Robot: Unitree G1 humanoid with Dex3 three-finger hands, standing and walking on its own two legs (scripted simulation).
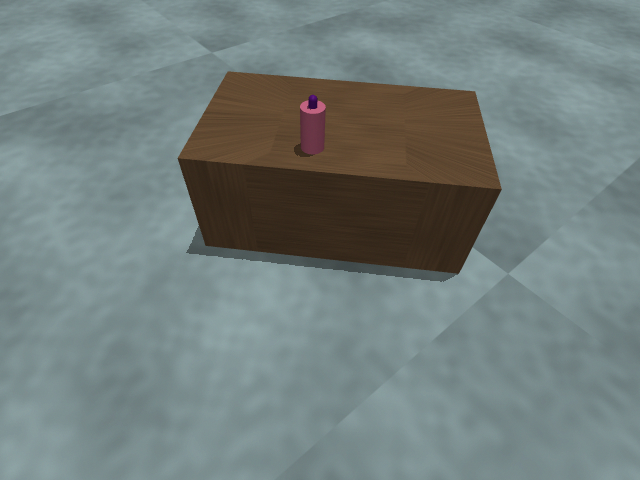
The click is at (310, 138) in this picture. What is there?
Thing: necked bottle
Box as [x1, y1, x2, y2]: [300, 95, 325, 154]
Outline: 311,95 306,101 304,101 300,105 301,149 307,153 313,154 318,153 323,149 325,106 322,102 318,101 314,95
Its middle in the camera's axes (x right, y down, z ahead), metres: -0.02 -0.36 +1.24
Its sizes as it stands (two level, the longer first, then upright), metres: 0.079 0.079 0.190
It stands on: a support 0.45 m high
